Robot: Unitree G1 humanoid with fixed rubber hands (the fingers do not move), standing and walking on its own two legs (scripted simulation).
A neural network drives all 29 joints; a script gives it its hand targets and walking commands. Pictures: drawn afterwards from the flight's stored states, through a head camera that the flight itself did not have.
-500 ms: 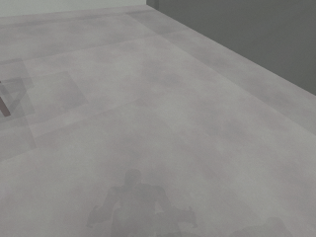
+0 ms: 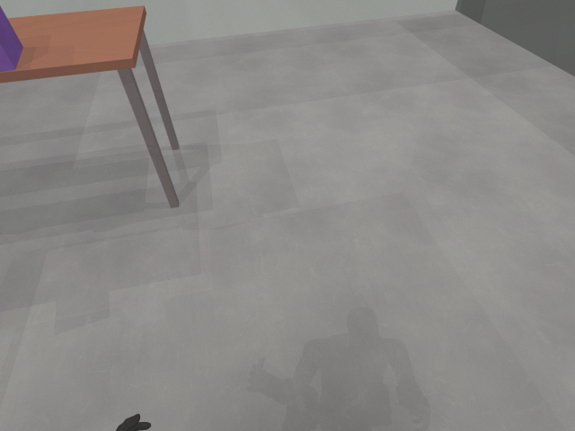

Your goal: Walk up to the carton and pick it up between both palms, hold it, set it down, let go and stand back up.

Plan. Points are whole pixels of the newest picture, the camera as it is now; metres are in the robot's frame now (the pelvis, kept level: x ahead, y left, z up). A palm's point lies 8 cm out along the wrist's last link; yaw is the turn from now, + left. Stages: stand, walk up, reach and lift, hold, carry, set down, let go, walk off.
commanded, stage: walk up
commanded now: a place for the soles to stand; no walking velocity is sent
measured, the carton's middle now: out of the picture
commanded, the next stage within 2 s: none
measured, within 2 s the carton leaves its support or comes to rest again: neither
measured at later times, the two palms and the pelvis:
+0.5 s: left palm out of the picture +0.15 +0.29 -0.13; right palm (333, 261) +0.48 -0.08 -0.14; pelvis +0.27 +0.08 -0.02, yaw +22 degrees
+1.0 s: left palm (126, 312) +0.34 +0.31 -0.09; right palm (317, 190) +0.68 -0.06 -0.12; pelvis +0.50 +0.12 +0.02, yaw +35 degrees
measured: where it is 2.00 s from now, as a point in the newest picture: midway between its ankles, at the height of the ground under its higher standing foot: (180, 284)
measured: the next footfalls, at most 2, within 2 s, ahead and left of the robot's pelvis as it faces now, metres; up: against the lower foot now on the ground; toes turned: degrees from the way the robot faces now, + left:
left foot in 0.38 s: +0.38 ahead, +0.20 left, +0.00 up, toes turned +24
right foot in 0.80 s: +0.62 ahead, +0.04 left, +0.00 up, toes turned +26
